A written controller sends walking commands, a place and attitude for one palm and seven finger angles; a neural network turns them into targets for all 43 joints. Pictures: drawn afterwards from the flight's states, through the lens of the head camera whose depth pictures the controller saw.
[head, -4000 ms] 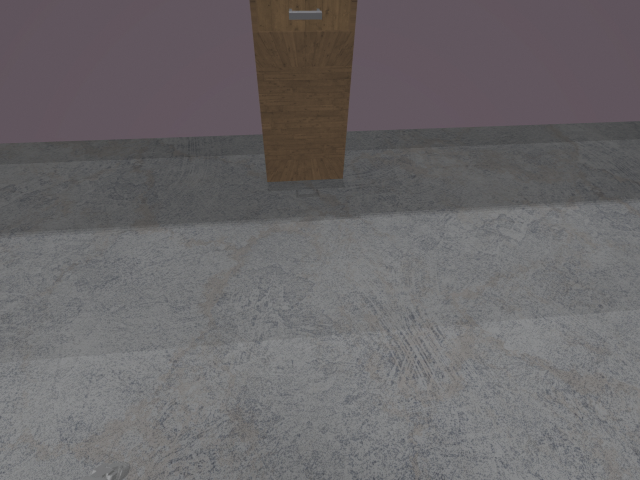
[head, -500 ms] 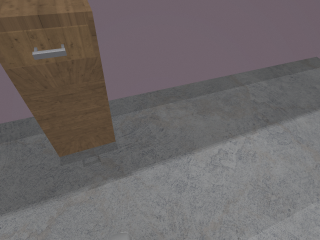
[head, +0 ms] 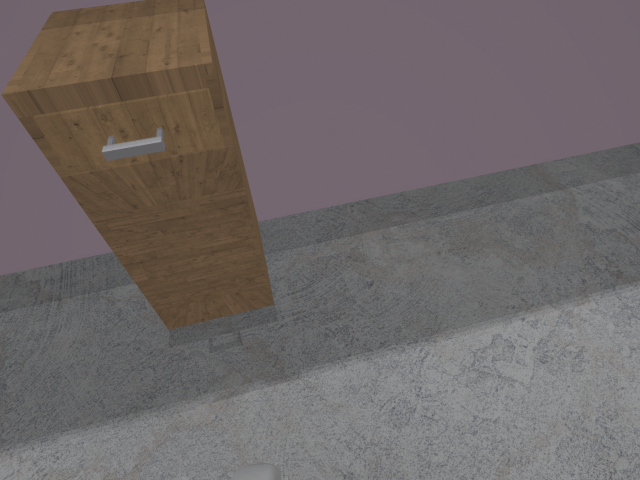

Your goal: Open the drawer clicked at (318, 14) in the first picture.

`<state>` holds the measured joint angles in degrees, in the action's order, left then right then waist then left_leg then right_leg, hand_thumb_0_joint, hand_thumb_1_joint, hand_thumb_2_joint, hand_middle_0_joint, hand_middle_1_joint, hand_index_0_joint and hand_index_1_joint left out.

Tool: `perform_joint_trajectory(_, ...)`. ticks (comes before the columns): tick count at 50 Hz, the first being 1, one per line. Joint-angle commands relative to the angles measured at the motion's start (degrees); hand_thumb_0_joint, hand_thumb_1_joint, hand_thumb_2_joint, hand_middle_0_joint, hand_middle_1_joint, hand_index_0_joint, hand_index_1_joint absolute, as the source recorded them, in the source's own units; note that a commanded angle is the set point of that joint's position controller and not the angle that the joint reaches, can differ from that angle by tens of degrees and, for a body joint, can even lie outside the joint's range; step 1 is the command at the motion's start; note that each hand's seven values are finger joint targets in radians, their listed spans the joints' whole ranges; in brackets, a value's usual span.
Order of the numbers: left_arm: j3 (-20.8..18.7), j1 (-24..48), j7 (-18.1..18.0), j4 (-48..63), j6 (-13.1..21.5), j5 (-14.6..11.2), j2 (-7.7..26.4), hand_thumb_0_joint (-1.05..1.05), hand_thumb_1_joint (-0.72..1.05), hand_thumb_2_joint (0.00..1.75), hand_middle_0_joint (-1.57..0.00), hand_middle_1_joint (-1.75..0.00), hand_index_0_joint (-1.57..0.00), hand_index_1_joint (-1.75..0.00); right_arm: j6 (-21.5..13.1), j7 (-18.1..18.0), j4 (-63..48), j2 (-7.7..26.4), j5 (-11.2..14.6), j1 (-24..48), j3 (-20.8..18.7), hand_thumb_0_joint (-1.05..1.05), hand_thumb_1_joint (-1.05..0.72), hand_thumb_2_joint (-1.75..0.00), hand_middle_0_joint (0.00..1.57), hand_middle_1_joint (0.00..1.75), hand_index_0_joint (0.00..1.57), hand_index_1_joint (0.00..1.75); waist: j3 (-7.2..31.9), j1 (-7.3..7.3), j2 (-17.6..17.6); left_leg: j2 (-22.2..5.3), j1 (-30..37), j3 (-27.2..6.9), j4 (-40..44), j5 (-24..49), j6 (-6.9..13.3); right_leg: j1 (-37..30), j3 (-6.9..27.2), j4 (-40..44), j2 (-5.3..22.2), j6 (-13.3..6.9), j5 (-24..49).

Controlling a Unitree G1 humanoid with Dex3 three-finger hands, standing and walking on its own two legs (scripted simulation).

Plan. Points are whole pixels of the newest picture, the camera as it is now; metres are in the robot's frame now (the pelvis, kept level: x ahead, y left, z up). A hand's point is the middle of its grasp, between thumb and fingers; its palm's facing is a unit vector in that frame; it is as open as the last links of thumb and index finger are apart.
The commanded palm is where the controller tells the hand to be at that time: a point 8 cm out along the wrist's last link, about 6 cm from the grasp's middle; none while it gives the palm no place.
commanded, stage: turn to face it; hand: left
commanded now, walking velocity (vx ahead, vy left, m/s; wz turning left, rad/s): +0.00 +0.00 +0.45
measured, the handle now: (135, 142) +0.74 +0.41 +0.02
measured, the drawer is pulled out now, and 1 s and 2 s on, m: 0.00 0.00 0.00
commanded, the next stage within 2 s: take the last steps up to it in 0.38 s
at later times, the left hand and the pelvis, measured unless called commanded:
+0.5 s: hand out of the picture +0.00 +0.27 -0.18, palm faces +0.26 -0.94 -0.23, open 7.4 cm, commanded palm none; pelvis +0.01 +0.05 +0.01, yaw +11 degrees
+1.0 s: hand out of the picture +0.01 +0.18 -0.16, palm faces +0.33 -0.92 -0.21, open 7.3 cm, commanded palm none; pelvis +0.09 +0.02 +0.01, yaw +16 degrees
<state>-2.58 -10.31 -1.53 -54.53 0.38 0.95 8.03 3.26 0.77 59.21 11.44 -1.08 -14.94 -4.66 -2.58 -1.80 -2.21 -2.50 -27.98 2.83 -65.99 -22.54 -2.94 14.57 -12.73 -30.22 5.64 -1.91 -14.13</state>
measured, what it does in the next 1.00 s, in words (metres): steps on the spot, turning left: left foot, then right foot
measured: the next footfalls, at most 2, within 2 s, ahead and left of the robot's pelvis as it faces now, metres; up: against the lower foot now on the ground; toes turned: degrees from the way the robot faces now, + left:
left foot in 0.28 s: +0.04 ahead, +0.15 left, +0.00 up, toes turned +16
right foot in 0.76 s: +0.09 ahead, -0.07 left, +0.00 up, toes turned +8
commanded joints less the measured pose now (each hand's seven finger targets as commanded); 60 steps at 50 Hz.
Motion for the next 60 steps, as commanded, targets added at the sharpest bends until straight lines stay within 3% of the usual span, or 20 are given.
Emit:
perform_joint_trajectory(1, -1.8, -3.4, -0.9, 2.9, 0.8, 0.3, 9.5, 0.0, 0.9, 0.9, -0.2, -0.3, -0.2, -0.3, -0.3, 0.3, -4.0, 2.5, -0.1, 0.6, -0.6, 0.0, -0.9, -0.9, 0.2, 0.3, 0.2, 0.3, 1.1, 1.74, 10.1, -2.7, -4.3, -0.4, 0.7, 1.8, -1.3, -5.2, 7.9, 14.5, 15.1, -3.1, 12.1)
perform_joint_trajectory(9, -3.0, -5.9, -0.5, 1.9, -0.1, 1.1, 13.7, 0.0, 0.9, 0.9, -0.2, -0.3, -0.2, -0.3, -0.8, 0.4, -8.0, 2.5, 0.4, 7.6, 0.4, 0.0, -0.9, -0.9, 0.2, 0.3, 0.2, 0.3, 2.0, 4.29, 12.9, -1.7, 3.4, 3.8, 20.7, -2.5, -0.1, -6.6, 5.6, 9.9, 17.5, -5.1, 17.9)
perform_joint_trajectory(11, -3.3, -5.4, -0.3, 1.6, -0.3, 1.1, 14.3, 0.0, 0.9, 0.9, -0.2, -0.3, -0.2, -0.3, -1.3, 0.3, -8.0, 2.9, 0.5, 5.7, 0.4, 0.0, -0.9, -0.9, 0.2, 0.3, 0.2, 0.3, 4.2, 3.24, 12.9, -1.0, 8.0, 4.9, 28.1, 0.7, 0.4, -7.2, 4.1, 5.9, 16.9, -3.7, 19.8)
perform_joint_trajectory(13, -3.1, -5.1, 0.0, 1.8, -0.7, 0.1, 13.4, 0.0, 0.9, 0.9, -0.2, -0.3, -0.2, -0.3, -2.1, 0.2, -7.0, 5.9, 0.2, 1.6, -0.1, 0.0, -0.9, -0.9, 0.2, 0.3, 0.2, 0.3, 7.4, 0.67, 5.2, -1.9, 20.1, 3.4, 41.6, 14.0, 1.3, -2.2, 0.5, -3.4, 13.3, 0.8, 15.5)
perform_joint_trajectory(14, -2.6, -5.8, 0.3, 3.0, -1.0, -0.4, 10.4, 0.0, 0.9, 0.9, -0.2, -0.3, -0.2, -0.3, -2.8, -0.2, -7.0, 11.7, -0.2, -0.7, -1.4, 0.0, -0.9, -0.9, 0.2, 0.3, 0.2, 0.3, 9.6, -0.63, -10.3, -13.7, 28.2, -12.6, 45.8, 28.9, 6.3, 9.0, -1.6, -14.1, 6.4, 5.1, -1.2)
perform_joint_trajectory(15, -1.2, -2.0, 0.3, 5.4, -1.3, -0.1, 8.1, 0.0, 0.9, 0.9, -0.2, -0.3, -0.2, -0.3, -2.5, -0.8, -6.8, 15.8, 0.1, -3.1, -2.0, 0.0, -0.9, -0.9, 0.2, 0.3, 0.2, 0.3, 8.9, -2.19, -17.9, -22.4, 28.7, -20.7, 47.2, 45.6, 12.7, 16.6, 3.0, -24.5, 2.1, 6.9, -23.5)
perform_joint_trajectory(16, -1.5, -0.6, 0.2, 5.6, -1.8, 0.1, 9.5, 0.0, 0.9, 0.9, -0.2, -0.3, -0.2, -0.3, -2.2, -1.1, -6.3, 15.4, -0.3, -3.0, -1.7, 0.0, -0.9, -0.9, 0.2, 0.3, 0.2, 0.3, 8.2, -2.14, -11.0, -23.3, 25.4, -17.7, 46.2, 42.6, 15.5, 15.3, 7.5, -30.1, 2.4, 6.0, -22.8)
perform_joint_trajectory(19, -2.1, -1.8, 0.5, 2.1, -2.3, 0.2, 9.6, 0.0, 0.9, 0.9, -0.2, -0.3, -0.2, -0.3, -2.7, -2.1, -7.4, 11.0, -0.1, 4.9, -0.2, 0.0, -0.9, -0.9, 0.2, 0.3, 0.2, 0.3, 4.0, 0.98, -9.4, -14.6, 22.1, -10.2, 46.1, 41.3, 11.7, 16.9, 10.6, -35.1, 1.7, 6.2, -11.5)
perform_joint_trajectory(22, -1.9, -4.1, 0.7, 0.4, -2.2, 0.0, 9.3, 0.0, 0.9, 0.9, -0.2, -0.3, -0.2, -0.3, -3.4, -2.3, -7.0, 10.0, 0.3, 4.0, 0.2, 0.0, -0.9, -0.9, 0.2, 0.3, 0.2, 0.3, 5.9, 1.7, -6.2, -12.0, 25.5, -6.9, 45.7, 46.3, 10.6, 16.0, 10.5, -34.8, 0.8, 7.1, -7.8)
perform_joint_trajectory(26, -1.2, -2.9, 0.5, 0.3, -2.1, -0.1, 8.2, 0.0, 0.9, 0.9, -0.2, -0.3, -0.2, -0.3, -3.7, -2.3, -5.4, 9.0, 0.1, 0.5, 0.4, 0.0, -0.9, -0.9, 0.2, 0.3, 0.2, 0.3, 6.6, 0.69, -5.4, -12.4, 27.5, -9.3, 47.0, 41.2, 11.9, 13.9, 10.7, -28.3, 0.1, 7.4, -8.3)
perform_joint_trajectory(31, -0.5, 1.0, 1.3, 1.2, -1.1, 0.4, 6.8, 0.0, 0.9, 0.9, -0.2, -0.3, -0.2, -0.3, -3.9, -2.0, -3.4, 8.4, -0.6, -2.1, -0.1, 0.0, -0.9, -0.9, 0.2, 0.3, 0.2, 0.3, 2.2, -1.02, -6.3, -12.9, 23.2, -14.9, 51.6, 12.1, 13.1, 10.4, 9.1, -14.9, -1.1, 5.9, -12.5)
perform_joint_trajectory(33, -0.3, -0.1, 1.6, 0.4, -0.6, 0.4, 6.3, 0.0, 0.9, 0.9, -0.2, -0.3, -0.2, -0.3, -3.9, -1.9, -2.8, 8.3, -0.7, -1.7, 0.0, 0.0, -0.9, -0.9, 0.2, 0.3, 0.2, 0.3, 1.2, -0.35, -6.8, -12.2, 20.0, -16.0, 52.0, 5.5, 12.7, 6.2, 8.2, -9.2, -2.2, 5.0, -11.9)
perform_joint_trajectory(36, -0.6, -8.8, 1.6, -3.0, 0.8, 0.4, 6.9, 0.0, 0.9, 0.9, -0.2, -0.3, -0.2, -0.3, -4.0, -1.7, -2.0, 6.7, -0.1, 0.3, 0.5, 0.0, -0.9, -0.9, 0.2, 0.3, 0.2, 0.3, 2.7, 4.08, -1.7, -7.1, 11.2, -11.6, 43.7, -1.1, 8.5, -10.4, 7.7, 8.1, -2.7, 4.3, -1.8)
perform_joint_trajectory(37, -1.3, -12.0, 1.1, -4.4, 1.4, 1.0, 10.2, 0.0, 0.9, 0.9, -0.2, -0.3, -0.2, -0.3, -4.3, -1.5, -2.3, 3.3, 0.5, -0.3, 1.0, 0.0, -0.9, -0.9, 0.2, 0.3, 0.2, 0.3, 2.0, 5.49, 8.4, -2.2, 0.5, -6.0, 33.3, -5.4, 5.8, -19.1, 16.8, 13.2, 4.9, 2.2, -8.4)
perform_joint_trajectory(38, -2.2, -16.3, 0.7, -5.1, 1.5, 1.1, 14.9, 0.0, 0.9, 0.9, -0.2, -0.3, -0.2, -0.3, -4.4, -1.2, -4.7, 1.1, 0.4, 2.8, 1.8, 0.0, -0.9, -0.9, 0.2, 0.3, 0.2, 0.3, -1.0, 7.88, 21.5, 3.1, -10.2, 0.6, 20.3, -11.0, 3.4, -20.3, 34.3, 21.0, 17.3, -3.3, -16.0)
perform_joint_trajectory(39, -1.9, -17.1, 0.3, -4.8, 1.4, 0.5, 14.8, 0.0, 0.9, 0.9, -0.2, -0.3, -0.2, -0.3, -4.1, -0.8, -5.8, 4.7, -0.4, 5.7, 0.9, 0.0, -0.9, -0.9, 0.2, 0.3, 0.2, 0.3, -3.6, 8.15, 15.3, 0.4, -11.5, -3.2, 13.0, -10.0, 3.7, -13.8, 37.3, 24.2, 20.3, -6.6, -23.4)
perform_joint_trajectory(42, -0.9, -10.9, 0.1, -4.4, 2.5, 0.2, 8.7, 0.0, 0.9, 0.9, -0.2, -0.3, -0.2, -0.3, -3.5, 0.1, -2.6, 4.1, -0.7, 3.3, 0.3, 0.0, -0.9, -0.9, 0.2, 0.3, 0.2, 0.3, -10.5, 3.54, 9.7, -3.1, -10.4, -3.6, 5.2, 3.1, 3.1, -5.3, 27.4, 25.0, 14.6, -4.5, -17.5)
perform_joint_trajectory(46, -0.2, -12.7, 0.2, -5.3, 3.8, 0.1, 6.3, 0.0, 0.9, 0.9, -0.2, -0.3, -0.2, -0.3, -3.3, 0.5, -0.4, 1.3, -0.4, -0.4, 0.4, 0.0, -0.9, -0.9, 0.2, 0.3, 0.2, 0.3, -8.3, 1.75, 8.2, -3.5, -8.3, -1.1, 5.7, 10.8, 1.4, -7.0, 14.6, 22.8, 9.9, -3.4, 2.4)
perform_joint_trajectory(57, -0.4, -19.7, -0.2, -10.5, 3.9, 0.7, 7.6, 0.0, 0.9, 0.9, -0.2, -0.3, -0.2, -0.3, -5.1, 1.1, -3.7, -0.6, 0.1, 9.2, 1.7, 0.0, -0.9, -0.9, 0.2, 0.3, 0.2, 0.3, -5.3, 3.92, 10.8, -1.6, 0.2, 4.3, 27.3, 8.4, 4.3, -13.0, 11.3, 15.2, 10.5, -5.4, 23.8)
perform_joint_trajectory(60, -0.4, -18.5, -0.1, -10.7, 3.6, 0.1, 7.1, 0.0, 0.9, 0.9, -0.2, -0.3, -0.2, -0.3, -6.2, -0.3, 1.3, 3.3, -0.5, -6.4, 0.7, 0.0, -0.9, -0.9, 0.2, 0.3, 0.2, 0.3, 3.4, -3.18, 4.7, 0.9, 23.8, 5.1, 37.3, 14.2, 5.9, -7.4, 6.9, -6.8, 6.1, -2.4, 31.4)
